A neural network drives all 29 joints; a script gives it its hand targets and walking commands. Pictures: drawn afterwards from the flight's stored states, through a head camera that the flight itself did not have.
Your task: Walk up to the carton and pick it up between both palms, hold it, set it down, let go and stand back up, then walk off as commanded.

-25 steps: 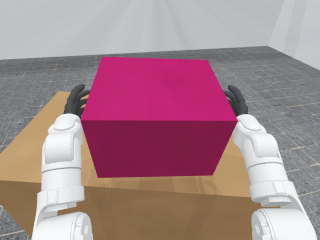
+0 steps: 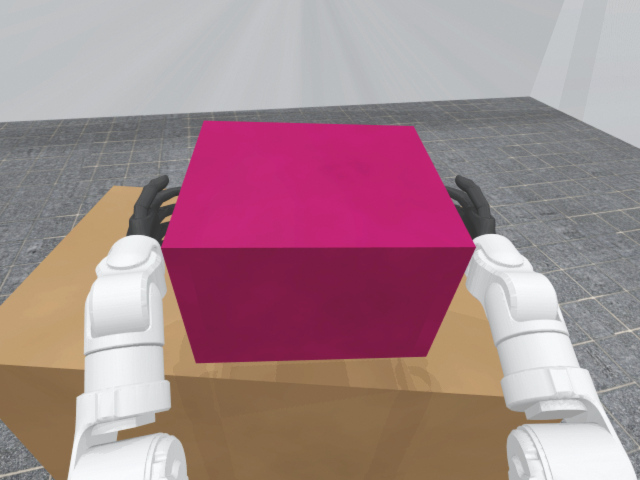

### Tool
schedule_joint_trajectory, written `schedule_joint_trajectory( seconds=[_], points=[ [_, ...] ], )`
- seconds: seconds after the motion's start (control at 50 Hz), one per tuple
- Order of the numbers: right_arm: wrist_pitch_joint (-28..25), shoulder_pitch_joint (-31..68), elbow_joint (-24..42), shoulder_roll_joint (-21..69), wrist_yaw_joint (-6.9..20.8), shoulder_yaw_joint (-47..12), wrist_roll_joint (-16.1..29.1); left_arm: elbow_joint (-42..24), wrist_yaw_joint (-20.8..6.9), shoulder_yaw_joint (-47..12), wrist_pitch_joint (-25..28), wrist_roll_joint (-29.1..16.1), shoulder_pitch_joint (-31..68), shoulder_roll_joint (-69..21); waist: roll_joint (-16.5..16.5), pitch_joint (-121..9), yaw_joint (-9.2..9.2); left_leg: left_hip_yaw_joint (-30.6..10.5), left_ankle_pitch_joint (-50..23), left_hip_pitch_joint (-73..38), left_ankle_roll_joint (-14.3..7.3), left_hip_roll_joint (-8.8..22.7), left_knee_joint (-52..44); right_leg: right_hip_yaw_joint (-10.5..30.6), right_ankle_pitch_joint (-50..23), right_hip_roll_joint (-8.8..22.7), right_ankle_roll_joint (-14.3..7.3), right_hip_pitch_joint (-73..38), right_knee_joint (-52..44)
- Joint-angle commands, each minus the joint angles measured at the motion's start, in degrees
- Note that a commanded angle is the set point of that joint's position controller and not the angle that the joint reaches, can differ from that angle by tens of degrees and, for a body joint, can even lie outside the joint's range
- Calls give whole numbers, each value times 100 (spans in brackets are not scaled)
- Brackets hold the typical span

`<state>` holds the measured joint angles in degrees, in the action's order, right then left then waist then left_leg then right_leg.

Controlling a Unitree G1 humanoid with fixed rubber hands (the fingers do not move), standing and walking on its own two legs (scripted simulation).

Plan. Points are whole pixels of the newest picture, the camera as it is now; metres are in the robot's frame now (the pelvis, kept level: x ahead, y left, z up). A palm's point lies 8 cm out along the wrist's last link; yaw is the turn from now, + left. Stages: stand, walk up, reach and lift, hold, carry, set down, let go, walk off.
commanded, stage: hold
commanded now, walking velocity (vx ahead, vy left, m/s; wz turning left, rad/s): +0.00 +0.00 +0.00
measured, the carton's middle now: (312, 236) +0.41 +0.01 +0.16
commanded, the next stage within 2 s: set down in 1.92 s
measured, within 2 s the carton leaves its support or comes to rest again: neither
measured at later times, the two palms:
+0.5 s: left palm (151, 237) +0.35 +0.20 +0.20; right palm (478, 239) +0.35 -0.19 +0.20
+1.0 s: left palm (150, 236) +0.35 +0.20 +0.20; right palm (476, 238) +0.36 -0.19 +0.20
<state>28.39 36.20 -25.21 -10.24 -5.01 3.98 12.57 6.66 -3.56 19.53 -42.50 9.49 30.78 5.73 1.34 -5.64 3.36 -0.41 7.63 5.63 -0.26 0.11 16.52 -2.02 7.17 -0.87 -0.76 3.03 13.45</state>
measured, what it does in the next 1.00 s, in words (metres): stands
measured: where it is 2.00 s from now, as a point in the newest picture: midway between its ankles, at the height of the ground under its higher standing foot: outside the picture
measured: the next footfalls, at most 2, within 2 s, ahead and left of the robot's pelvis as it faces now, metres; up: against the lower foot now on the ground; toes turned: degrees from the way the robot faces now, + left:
none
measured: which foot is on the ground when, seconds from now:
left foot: down 0.00-1.00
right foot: down 0.00-1.00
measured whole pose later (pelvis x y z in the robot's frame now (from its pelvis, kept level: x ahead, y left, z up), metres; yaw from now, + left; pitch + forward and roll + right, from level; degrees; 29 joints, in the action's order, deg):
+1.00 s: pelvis +0.00 +0.00 +0.00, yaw +0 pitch -3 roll -1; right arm 28.0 36.2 -25.4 -10.3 -4.8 4.5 12.5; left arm 6.8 -3.3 19.0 -42.5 9.6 31.3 5.7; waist 0.8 -5.6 3.5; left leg -0.5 8.1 5.5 -0.3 0.0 16.9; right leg -2.0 7.6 -0.8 -0.7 2.9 13.7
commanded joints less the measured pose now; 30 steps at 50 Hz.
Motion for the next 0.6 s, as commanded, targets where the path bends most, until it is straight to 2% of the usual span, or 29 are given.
schedule_joint_trajectory(
  seconds=[0.0, 0.02, 0.04, 0.06, 0.08, 0.1, 0.12, 0.14, 0.16, 0.18, 0.2, 0.22, 0.24, 0.26, 0.28, 0.3, 0.32, 0.36, 0.38, 0.4, 0.42, 0.44, 0.46, 0.48, 0.5, 0.52, 0.54, 0.56, 0.58],
  points=[
    [-397, 4214, 2045, 2873, 897, -1977, 705, -1400, -827, -2989, 476, -1175, 4228, -2574, -385, -2249, 62, -28, -1445, -461, 204, -276, 46, 135, -1536, -176, 103, -712, 110],
    [-417, 4430, 2194, 2801, 905, -1910, 693, -1103, -826, -3009, 450, -1185, 4131, -2628, -371, -2087, 90, -75, -1129, -431, 198, -236, 0, 118, -1166, -185, 65, -498, 44],
    [-357, 4216, 1613, 2719, 922, -1740, 511, -739, -870, -2927, 450, -1118, 4259, -2507, -430, -1618, 200, -43, -700, -276, 184, -250, -114, 144, -877, -99, 80, -357, -46],
    [-404, 4370, 1945, 2831, 912, -1823, 507, -804, -873, -2849, 471, -1119, 4153, -2482, -251, -1770, 97, -21, -817, -146, 113, -267, -122, 158, -1034, -86, 110, -567, 0],
    [-375, 4354, 1750, 2835, 894, -1698, 454, -567, -908, -2777, 457, -1080, 4134, -2521, -173, -1603, 172, 7, -518, -109, 94, -267, -137, 175, -809, -74, 129, -461, -34],
    [-385, 4483, 1757, 2865, 938, -1678, 443, -702, -885, -2716, 473, -1038, 4262, -2544, -278, -1759, 96, -11, -363, -91, 93, -228, -191, 169, -554, -92, 82, -488, -7],
    [-339, 4230, 1445, 2772, 949, -1697, 468, -612, -891, -2724, 437, -1039, 4132, -2520, -426, -1607, 112, 12, -373, -119, 106, -224, -225, 192, -597, -50, 53, -443, -32],
    [-360, 4424, 1759, 2792, 935, -1711, 498, -734, -868, -2716, 446, -1092, 4075, -2561, -349, -1786, 56, -22, -622, -177, 123, -197, -195, 161, -780, -88, 78, -542, -4],
    [-316, 4169, 1524, 2720, 946, -1772, 539, -772, -882, -2648, 404, -977, 3855, -2604, -467, -1787, 43, 14, -761, -200, 165, -225, -188, 160, -812, -111, 48, -627, -6],
    [-369, 4372, 1561, 2666, 944, -1645, 472, -711, -901, -2673, 388, -963, 4024, -2648, -395, -1809, 108, -34, -793, -255, 181, -215, -172, 103, -900, -155, 32, -596, 13],
    [-293, 4291, 1245, 2462, 959, -1476, 391, -307, -905, -2621, 381, -1024, 4037, -2538, -357, -1370, 200, -105, -422, -82, 174, -133, -266, 139, -581, -140, 11, -438, -62],
    [-332, 4331, 1198, 2642, 979, -1563, 357, -307, -930, -2512, 407, -914, 4193, -2497, -295, -1371, 72, -47, -315, 19, 96, -173, -274, 159, -492, -112, 42, -445, -21],
    [-372, 4339, 1657, 2762, 948, -1735, 454, -521, -953, -2493, 394, -1010, 3894, -2412, -85, -1645, 2, 21, -587, -26, 40, -194, -205, 180, -782, -81, 109, -732, -15],
    [-403, 4453, 1679, 2847, 951, -1797, 567, -709, -917, -2560, 440, -933, 4094, -2540, -247, -1938, -38, -16, -832, -219, 90, -230, -175, 146, -934, -153, 75, -741, 34],
    [-380, 4278, 1619, 2710, 962, -1778, 574, -779, -893, -2664, 409, -982, 3904, -2574, -299, -1862, 50, -68, -1044, -355, 160, -165, -152, 117, -1082, -171, 53, -658, 54],
    [-420, 4274, 1674, 2818, 980, -1827, 615, -1001, -868, -2732, 480, -1043, 4129, -2694, -365, -2116, 53, -52, -1258, -484, 214, -199, -85, 111, -1210, -186, 50, -712, 54],
    [-449, 4421, 1752, 2732, 1005, -1804, 679, -1084, -813, -2839, 475, -1096, 4208, -2622, -477, -2150, 13, -66, -1140, -381, 248, -176, -97, 100, -1066, -201, 16, -645, 73],
    [-437, 4354, 1729, 2805, 985, -1800, 536, -783, -831, -2623, 449, -991, 4022, -2522, -167, -1857, -38, -32, -909, -204, 121, -221, -142, 74, -988, -148, 110, -687, 36],
    [-410, 4256, 1608, 2722, 971, -1795, 563, -579, -856, -2531, 377, -910, 3929, -2425, -200, -1616, -43, 18, -883, -126, 83, -267, -158, 120, -1041, -109, 109, -667, 6],
    [-410, 4300, 1732, 2808, 965, -1867, 554, -616, -885, -2559, 391, -955, 3867, -2527, -118, -1675, -31, -19, -983, -169, 83, -242, -143, 107, -1138, -130, 134, -673, 58],
    [-450, 4385, 1949, 2872, 964, -1907, 633, -921, -870, -2683, 426, -1026, 4005, -2542, -186, -1911, -72, 0, -1103, -250, 93, -252, -90, 121, -1181, -149, 120, -685, 89],
    [-465, 4632, 1981, 2797, 938, -1879, 669, -745, -863, -2631, 416, -947, 3982, -2537, -196, -1942, -76, 19, -1050, -249, 81, -281, -83, 142, -1164, -152, 121, -701, 32],
    [-451, 4446, 1944, 2818, 929, -1947, 615, -738, -863, -2683, 439, -1018, 3971, -2516, -135, -1878, -25, -11, -889, -216, 72, -270, -117, 150, -1150, -117, 133, -693, 33],
    [-455, 4520, 2248, 2829, 909, -1996, 680, -980, -837, -2777, 447, -1069, 3956, -2491, -172, -2042, -62, 7, -1048, -248, 74, -258, -71, 156, -1306, -160, 124, -766, 52],
    [-426, 4369, 2240, 2862, 861, -1976, 649, -925, -877, -2731, 437, -1050, 3854, -2465, -186, -2064, -14, -1, -1149, -243, 96, -269, -44, 171, -1450, -135, 144, -923, 64],
    [-385, 4279, 1785, 2797, 896, -1908, 649, -823, -872, -2670, 417, -950, 3957, -2542, -225, -1828, -4, -36, -1059, -363, 119, -240, -86, 108, -1140, -159, 102, -634, 36],
    [-339, 4134, 1636, 2684, 898, -1756, 583, -746, -877, -2601, 392, -905, 4015, -2418, -310, -1481, 21, -28, -808, -274, 107, -209, -184, 128, -832, -128, 97, -411, -14],
    [-329, 4204, 1485, 2785, 915, -1791, 551, -649, -908, -2563, 407, -909, 4041, -2474, -221, -1491, -25, -2, -646, -239, 69, -247, -181, 150, -671, -107, 103, -438, -60],
    [-365, 4381, 1675, 2722, 938, -1778, 595, -772, -884, -2664, 407, -953, 4156, -2557, -319, -1672, 15, -34, -761, -240, 125, -213, -179, 101, -835, -135, 79, -489, 10]
  ],
)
